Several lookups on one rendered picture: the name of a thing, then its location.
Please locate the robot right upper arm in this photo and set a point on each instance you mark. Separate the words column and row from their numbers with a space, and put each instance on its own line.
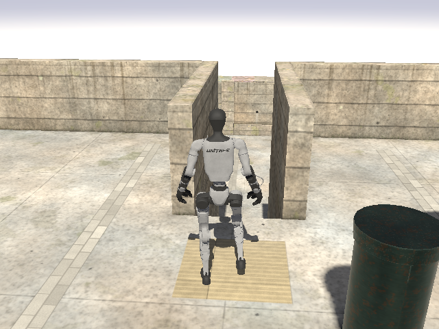
column 243, row 156

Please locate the right robot hand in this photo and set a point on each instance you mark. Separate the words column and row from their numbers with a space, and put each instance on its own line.
column 255, row 195

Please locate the right robot forearm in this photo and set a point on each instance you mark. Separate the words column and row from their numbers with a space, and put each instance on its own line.
column 253, row 181

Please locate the robot left upper arm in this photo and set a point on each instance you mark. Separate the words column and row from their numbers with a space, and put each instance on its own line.
column 193, row 156

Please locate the left robot hand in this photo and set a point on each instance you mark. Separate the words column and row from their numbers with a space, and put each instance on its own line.
column 180, row 194

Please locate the robot head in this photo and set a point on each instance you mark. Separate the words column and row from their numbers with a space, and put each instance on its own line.
column 217, row 118

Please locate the left robot thigh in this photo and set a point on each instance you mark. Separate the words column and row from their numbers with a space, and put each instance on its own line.
column 202, row 206

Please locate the left robot forearm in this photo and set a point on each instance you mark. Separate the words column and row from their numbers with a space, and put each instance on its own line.
column 184, row 181

